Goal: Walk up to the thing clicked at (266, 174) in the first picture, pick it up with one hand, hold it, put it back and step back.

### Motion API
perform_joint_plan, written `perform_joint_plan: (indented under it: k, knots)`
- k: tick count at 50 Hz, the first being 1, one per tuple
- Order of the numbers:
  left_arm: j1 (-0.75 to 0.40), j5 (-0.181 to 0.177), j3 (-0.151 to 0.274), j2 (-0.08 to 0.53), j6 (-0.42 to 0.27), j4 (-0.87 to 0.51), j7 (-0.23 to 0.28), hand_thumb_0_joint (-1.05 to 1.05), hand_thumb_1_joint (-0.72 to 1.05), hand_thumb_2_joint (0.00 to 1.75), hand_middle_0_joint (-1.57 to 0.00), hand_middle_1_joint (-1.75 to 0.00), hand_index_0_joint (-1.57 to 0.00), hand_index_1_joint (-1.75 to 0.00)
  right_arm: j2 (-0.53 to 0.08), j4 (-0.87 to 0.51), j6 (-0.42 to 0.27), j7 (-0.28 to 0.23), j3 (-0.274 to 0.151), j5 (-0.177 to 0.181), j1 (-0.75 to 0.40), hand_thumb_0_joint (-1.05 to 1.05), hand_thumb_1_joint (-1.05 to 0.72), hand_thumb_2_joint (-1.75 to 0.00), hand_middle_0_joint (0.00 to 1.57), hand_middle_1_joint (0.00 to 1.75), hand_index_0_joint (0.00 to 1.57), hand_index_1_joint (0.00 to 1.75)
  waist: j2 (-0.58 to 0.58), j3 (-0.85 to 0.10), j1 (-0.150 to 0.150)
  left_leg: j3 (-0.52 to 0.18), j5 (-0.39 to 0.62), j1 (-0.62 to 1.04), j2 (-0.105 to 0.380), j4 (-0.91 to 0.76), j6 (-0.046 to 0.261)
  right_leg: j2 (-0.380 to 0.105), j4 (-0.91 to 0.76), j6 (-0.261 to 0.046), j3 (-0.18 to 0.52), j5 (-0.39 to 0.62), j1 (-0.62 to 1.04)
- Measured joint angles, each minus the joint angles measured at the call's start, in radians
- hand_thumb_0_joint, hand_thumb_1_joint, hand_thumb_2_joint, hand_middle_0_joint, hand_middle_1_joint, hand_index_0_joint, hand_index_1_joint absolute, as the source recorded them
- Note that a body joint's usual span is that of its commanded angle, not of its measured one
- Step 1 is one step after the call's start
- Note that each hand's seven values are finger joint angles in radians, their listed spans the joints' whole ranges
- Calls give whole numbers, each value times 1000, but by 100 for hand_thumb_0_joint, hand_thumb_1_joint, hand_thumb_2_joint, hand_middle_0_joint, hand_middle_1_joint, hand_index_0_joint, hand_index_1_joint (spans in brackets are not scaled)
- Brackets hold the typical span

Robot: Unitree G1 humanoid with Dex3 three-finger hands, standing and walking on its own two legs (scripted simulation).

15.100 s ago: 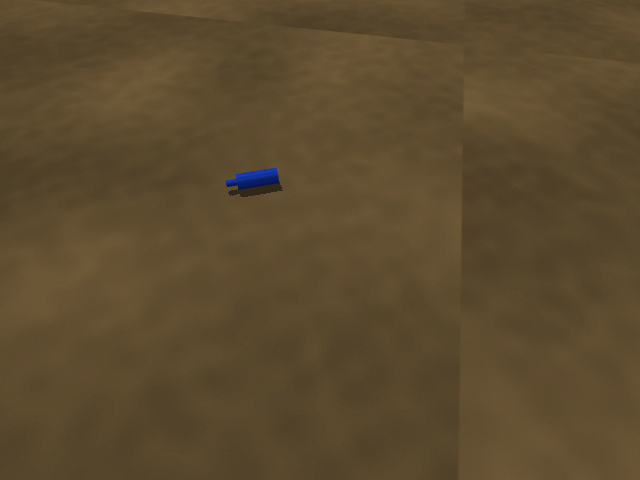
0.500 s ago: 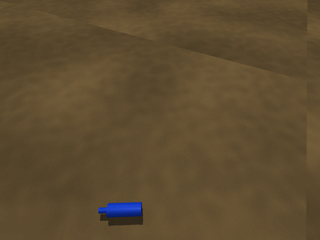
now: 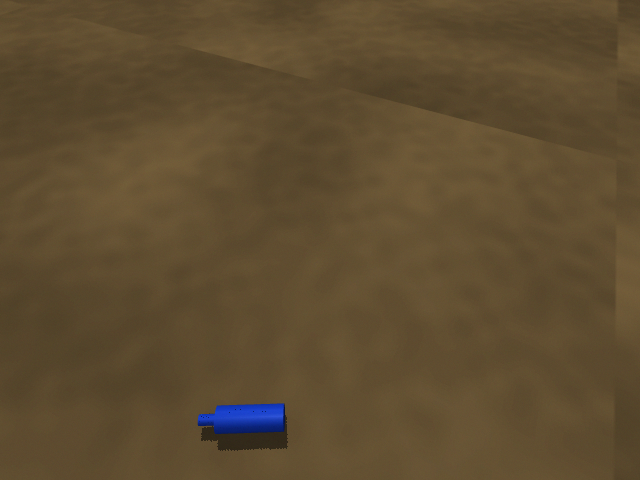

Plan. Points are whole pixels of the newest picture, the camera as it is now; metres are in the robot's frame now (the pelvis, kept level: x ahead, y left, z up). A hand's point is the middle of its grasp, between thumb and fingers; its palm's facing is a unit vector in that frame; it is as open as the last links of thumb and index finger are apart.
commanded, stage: stand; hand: left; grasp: from above
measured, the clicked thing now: (241, 418) +0.43 +0.24 -0.75
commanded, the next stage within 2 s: rise first in 0.62 s
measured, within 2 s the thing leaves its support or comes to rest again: neither
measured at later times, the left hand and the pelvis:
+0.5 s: hand out of the picture +0.08 +0.25 -0.16, palm faces -0.03 -0.94 -0.33, open 7.4 cm; pelvis +0.01 +0.00 +0.00, yaw +0 degrees
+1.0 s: hand out of the picture +0.16 +0.25 -0.17, palm faces -0.03 -0.94 -0.35, open 9.8 cm; pelvis -0.01 +0.00 -0.03, yaw +0 degrees
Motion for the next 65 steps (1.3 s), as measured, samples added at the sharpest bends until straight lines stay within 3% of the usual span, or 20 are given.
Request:
perform_joint_plan:
  k: [37, 40, 42, 47, 52, 58, 65]
  knots:
    - [-7, 1, 4, 1, -1, -8, 3, 1, 90, 90, -21, -30, -20, -30, 2, -11, 1, -3, 0, -1, 0, 0, -90, -90, 20, 30, 20, 30, -3, -1, 0, 0, -13, 8, -1, 3, 3, -1, -12, 3, 0, -5, 15]
    - [-29, -26, 33, -12, -18, -67, 19, 1, 86, 91, -21, -34, -19, -34, 11, -146, -16, -28, 4, 42, 51, 0, -92, -90, 20, 30, 20, 30, -1, -7, -3, -7, -35, -80, -2, 76, 3, -1, 66, 1, -8, -33, -72]
    - [-96, -16, 62, -17, -25, -48, 14, 1, 80, 92, -20, -41, -18, -41, 28, -215, -27, -36, 2, 52, 66, 0, -93, -90, 20, 30, 20, 30, -2, -4, -6, -11, -53, -152, 1, 136, 2, 2, 126, -2, -12, -52, -143]
    - [-184, 60, 143, 0, -10, -71, -17, 1, 56, 95, -12, -66, -12, -65, 86, -334, -35, -29, -15, 32, 100, 0, -93, -90, 20, 30, 20, 30, -15, -41, -17, -6, -111, -326, 17, 292, -5, 18, 279, -7, -5, -106, -319]
    - [-139, 109, 150, -8, 69, -178, -18, 1, 23, 99, -7, -88, -7, -87, 110, -412, -24, -22, -16, 35, 139, 0, -92, -90, 20, 30, 20, 30, -3, -73, -34, -2, -154, -397, 24, 376, -5, 25, 355, -9, -1, -143, -388]
    - [-69, 144, 162, -18, 136, -275, -9, 1, -17, 100, -6, -100, -6, -100, 107, -486, -43, -19, -19, 31, 154, 1, -91, -90, 21, 30, 20, 30, 7, -112, -37, -2, -219, -524, 28, 516, -3, 30, 493, -7, -1, -208, -514]
    - [25, 166, 168, -14, 150, -456, -14, 0, -41, 100, -7, -105, -6, -105, 101, -535, -78, -29, -32, 23, 129, 1, -91, -90, 20, 30, 20, 30, 4, -136, -30, -12, -296, -682, 30, 693, -4, 33, 671, -8, -10, -289, -667]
